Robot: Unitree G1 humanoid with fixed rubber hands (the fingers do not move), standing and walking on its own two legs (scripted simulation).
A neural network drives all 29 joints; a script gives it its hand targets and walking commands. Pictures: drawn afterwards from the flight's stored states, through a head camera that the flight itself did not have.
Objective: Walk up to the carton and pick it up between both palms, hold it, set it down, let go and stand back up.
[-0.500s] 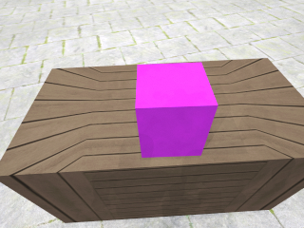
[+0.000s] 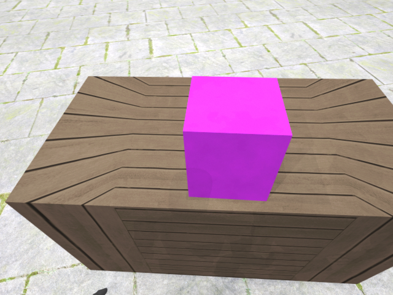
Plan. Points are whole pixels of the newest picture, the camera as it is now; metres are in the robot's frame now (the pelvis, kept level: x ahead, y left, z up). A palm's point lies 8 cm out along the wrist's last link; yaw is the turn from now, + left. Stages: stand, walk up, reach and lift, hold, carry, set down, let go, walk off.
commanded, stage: walk up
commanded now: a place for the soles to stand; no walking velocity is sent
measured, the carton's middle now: (230, 140) +0.49 -0.04 +0.02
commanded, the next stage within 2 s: reach and lift in 0.34 s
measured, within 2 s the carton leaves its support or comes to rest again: neither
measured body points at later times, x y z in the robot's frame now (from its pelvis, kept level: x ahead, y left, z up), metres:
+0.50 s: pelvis +0.00 +0.00 +0.00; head +0.01 +0.01 +0.45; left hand +0.11 +0.27 -0.12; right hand +0.16 -0.26 -0.10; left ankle +0.03 +0.14 -0.73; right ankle +0.01 -0.10 -0.73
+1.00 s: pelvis +0.02 -0.01 +0.02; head +0.01 +0.02 +0.46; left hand +0.19 +0.23 -0.07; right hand +0.16 -0.26 -0.05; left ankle +0.03 +0.14 -0.73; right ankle +0.01 -0.10 -0.73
